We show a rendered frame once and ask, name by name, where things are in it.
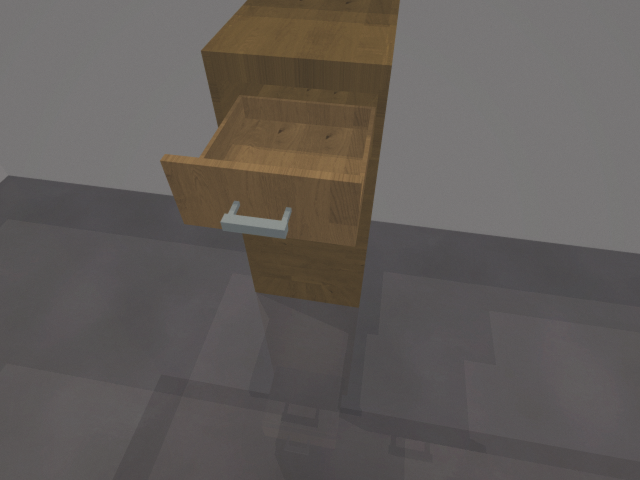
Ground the drawer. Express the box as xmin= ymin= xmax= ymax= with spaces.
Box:
xmin=160 ymin=95 xmax=376 ymax=247

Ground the cabinet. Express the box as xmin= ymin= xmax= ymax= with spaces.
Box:
xmin=201 ymin=0 xmax=400 ymax=308

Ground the handle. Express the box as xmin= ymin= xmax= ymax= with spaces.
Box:
xmin=220 ymin=201 xmax=292 ymax=239

